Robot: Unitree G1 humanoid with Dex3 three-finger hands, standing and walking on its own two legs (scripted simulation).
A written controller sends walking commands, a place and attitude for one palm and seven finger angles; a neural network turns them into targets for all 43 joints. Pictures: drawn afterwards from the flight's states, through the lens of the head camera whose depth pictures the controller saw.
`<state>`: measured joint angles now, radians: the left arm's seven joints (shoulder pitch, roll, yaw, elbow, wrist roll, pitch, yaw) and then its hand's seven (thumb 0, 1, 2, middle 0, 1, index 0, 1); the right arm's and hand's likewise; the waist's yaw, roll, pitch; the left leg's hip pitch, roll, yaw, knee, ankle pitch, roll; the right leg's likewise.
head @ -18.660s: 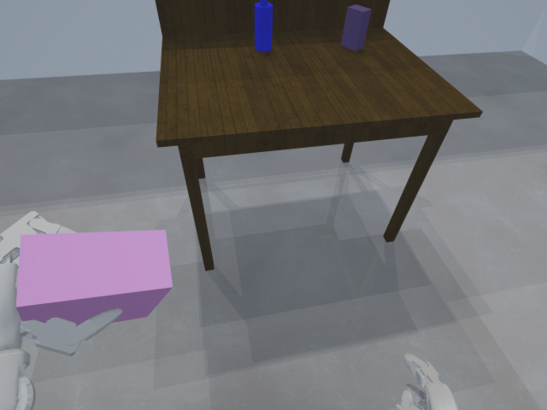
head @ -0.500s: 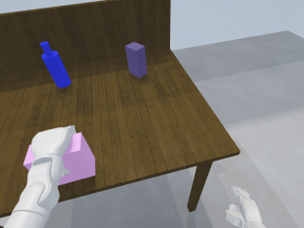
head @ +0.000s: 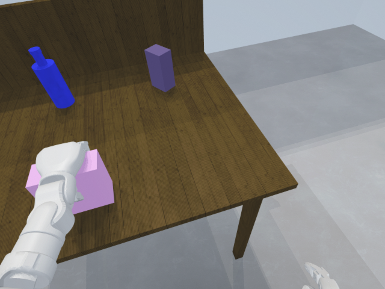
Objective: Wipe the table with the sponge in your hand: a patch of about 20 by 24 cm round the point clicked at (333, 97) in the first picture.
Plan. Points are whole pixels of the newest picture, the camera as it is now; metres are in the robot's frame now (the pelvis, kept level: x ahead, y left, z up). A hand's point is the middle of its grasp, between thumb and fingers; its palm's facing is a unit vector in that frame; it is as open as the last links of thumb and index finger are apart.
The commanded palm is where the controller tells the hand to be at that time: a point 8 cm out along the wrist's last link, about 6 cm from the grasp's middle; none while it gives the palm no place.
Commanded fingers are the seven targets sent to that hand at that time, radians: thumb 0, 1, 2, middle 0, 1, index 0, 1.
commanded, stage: wipe forward along the first lane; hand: left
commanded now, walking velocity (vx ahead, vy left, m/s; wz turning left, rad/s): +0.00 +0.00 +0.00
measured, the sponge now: (79, 190) +0.32 +0.31 +0.00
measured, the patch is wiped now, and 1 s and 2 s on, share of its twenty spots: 0.20 0.45 0.45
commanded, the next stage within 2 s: slide across to the middle lane in 0.96 s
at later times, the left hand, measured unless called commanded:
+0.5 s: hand (76, 158) +0.37 +0.32 +0.06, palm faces -0.11 +0.01 -0.99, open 10.1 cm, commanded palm +0.36 +0.31 +0.09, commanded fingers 0.00 0.10 1.30 -1.20 -1.60 -1.20 -1.60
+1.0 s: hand (76, 142) +0.42 +0.34 +0.06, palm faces -0.14 +0.02 -0.99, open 10.1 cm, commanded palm +0.41 +0.33 +0.09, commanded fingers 0.00 0.10 1.30 -1.20 -1.60 -1.20 -1.60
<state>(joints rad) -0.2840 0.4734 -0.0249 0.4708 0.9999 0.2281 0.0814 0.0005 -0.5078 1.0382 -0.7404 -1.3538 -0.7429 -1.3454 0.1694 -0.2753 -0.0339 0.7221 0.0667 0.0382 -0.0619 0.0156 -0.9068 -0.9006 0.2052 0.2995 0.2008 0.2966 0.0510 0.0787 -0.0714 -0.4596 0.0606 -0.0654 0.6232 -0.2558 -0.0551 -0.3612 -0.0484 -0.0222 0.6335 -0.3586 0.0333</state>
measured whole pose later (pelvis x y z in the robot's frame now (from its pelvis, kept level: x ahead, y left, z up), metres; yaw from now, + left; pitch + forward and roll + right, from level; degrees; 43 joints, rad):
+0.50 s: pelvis -0.01 +0.00 -0.01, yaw +0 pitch +9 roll -1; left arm -0.54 0.53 0.00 0.78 1.04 0.16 0.10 0.01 -0.52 1.04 -0.75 -1.35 -0.75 -1.34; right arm 0.21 -0.27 -0.03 0.72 0.07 0.08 -0.05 0.01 -0.91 -0.90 0.21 0.30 0.20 0.30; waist 0.01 0.06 -0.10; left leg -0.57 0.07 -0.07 0.68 -0.26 -0.05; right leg -0.47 -0.04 -0.02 0.68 -0.36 0.03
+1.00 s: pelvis -0.01 +0.01 -0.01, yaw -2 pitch +13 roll -2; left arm -0.73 0.64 0.05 1.01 1.07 0.10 0.11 0.01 -0.52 1.05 -0.75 -1.35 -0.76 -1.34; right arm 0.28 -0.28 -0.04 0.75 0.07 0.09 -0.04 0.01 -0.91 -0.90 0.21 0.30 0.20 0.30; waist -0.05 0.05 -0.11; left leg -0.68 0.08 -0.06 0.73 -0.28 -0.05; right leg -0.58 -0.03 0.00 0.70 -0.35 0.04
